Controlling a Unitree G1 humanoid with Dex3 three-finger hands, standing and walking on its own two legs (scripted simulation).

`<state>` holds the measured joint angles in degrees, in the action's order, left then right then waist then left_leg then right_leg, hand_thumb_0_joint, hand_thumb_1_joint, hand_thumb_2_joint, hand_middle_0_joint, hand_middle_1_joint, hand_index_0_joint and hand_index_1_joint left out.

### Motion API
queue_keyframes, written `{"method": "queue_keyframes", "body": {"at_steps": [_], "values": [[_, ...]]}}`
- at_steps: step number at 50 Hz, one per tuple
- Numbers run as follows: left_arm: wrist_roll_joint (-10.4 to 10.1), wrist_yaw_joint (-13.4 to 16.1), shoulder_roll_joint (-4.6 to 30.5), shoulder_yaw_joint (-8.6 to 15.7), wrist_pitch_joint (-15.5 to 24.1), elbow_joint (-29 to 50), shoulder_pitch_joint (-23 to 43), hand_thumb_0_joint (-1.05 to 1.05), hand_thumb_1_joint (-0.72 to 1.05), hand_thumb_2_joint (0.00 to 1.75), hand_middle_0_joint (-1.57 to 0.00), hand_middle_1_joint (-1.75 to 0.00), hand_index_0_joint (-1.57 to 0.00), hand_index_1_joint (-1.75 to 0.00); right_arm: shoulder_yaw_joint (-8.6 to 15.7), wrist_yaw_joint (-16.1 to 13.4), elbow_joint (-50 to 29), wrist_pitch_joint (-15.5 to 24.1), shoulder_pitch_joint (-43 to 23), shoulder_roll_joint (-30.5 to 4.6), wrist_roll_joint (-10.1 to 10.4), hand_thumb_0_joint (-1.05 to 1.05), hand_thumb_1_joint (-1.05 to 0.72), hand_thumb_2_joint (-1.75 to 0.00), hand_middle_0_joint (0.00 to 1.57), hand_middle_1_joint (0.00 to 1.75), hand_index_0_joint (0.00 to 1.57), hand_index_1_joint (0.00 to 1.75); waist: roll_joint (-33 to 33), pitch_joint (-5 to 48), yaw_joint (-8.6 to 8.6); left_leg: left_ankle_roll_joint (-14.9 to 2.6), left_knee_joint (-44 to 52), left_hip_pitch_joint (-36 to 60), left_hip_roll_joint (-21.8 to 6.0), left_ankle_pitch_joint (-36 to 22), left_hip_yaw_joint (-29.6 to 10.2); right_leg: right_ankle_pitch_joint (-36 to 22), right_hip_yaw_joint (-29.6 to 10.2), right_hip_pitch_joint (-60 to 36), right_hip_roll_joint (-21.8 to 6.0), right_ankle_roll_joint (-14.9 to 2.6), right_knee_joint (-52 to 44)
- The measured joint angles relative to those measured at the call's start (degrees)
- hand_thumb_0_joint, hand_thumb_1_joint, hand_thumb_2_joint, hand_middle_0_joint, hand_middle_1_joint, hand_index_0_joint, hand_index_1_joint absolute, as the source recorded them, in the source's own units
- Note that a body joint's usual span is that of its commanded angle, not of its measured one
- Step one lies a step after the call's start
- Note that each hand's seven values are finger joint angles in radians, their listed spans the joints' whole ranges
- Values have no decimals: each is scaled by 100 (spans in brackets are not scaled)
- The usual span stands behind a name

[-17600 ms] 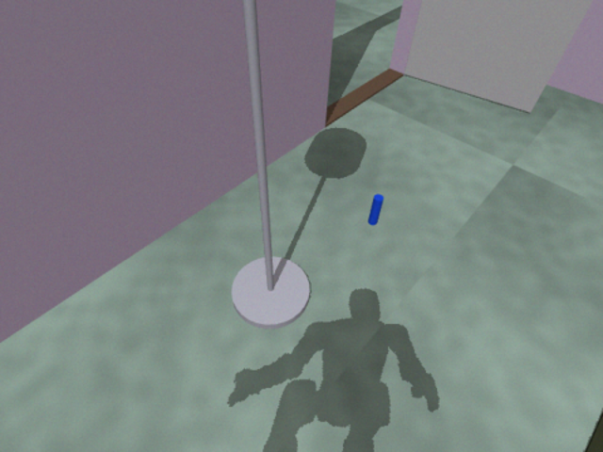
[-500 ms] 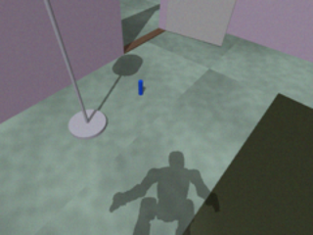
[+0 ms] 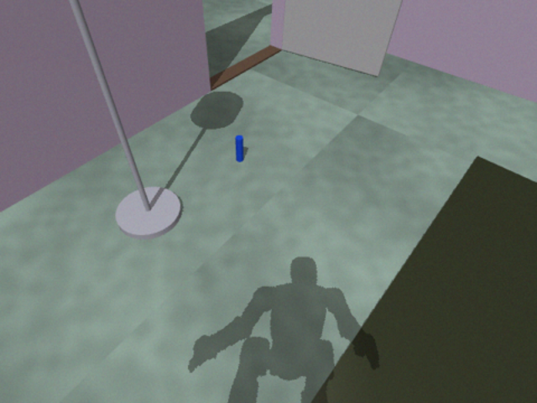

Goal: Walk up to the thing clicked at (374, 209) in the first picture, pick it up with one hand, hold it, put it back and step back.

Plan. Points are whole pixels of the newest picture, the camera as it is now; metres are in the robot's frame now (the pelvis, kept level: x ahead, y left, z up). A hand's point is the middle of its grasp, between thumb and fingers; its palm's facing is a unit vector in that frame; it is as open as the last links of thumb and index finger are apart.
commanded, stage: stand
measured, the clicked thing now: (239, 148) +1.45 +0.16 -0.70
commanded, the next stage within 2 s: walk up in 1.68 s
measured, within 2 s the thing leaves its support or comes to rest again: neither
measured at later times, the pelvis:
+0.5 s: pelvis +0.02 +0.00 +0.00, yaw -1 degrees
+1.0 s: pelvis +0.02 +0.01 +0.00, yaw -1 degrees
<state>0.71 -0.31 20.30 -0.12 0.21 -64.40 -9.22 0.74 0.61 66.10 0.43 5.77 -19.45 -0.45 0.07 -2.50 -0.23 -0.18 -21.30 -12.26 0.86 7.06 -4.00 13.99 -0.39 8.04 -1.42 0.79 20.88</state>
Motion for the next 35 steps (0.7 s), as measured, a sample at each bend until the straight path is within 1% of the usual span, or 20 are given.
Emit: {"method": "queue_keyframes", "body": {"at_steps": [17,35], "values": [[-18,17,15,40,3,57,215,1,91,90,-21,-30,-20,-30,-56,-40,-16,62,-102,-12,15,1,-90,-90,20,30,21,30,-26,-12,-3,-7,59,185,-3,114,39,61,-33,-205,-4,-16,-131],[-10,30,6,49,-24,16,218,1,91,90,-21,-30,-20,-30,-49,-58,15,46,-131,0,16,1,-90,-90,20,30,21,30,-63,-48,-13,-58,100,249,31,166,82,49,-66,-306,-46,7,-273]]}}
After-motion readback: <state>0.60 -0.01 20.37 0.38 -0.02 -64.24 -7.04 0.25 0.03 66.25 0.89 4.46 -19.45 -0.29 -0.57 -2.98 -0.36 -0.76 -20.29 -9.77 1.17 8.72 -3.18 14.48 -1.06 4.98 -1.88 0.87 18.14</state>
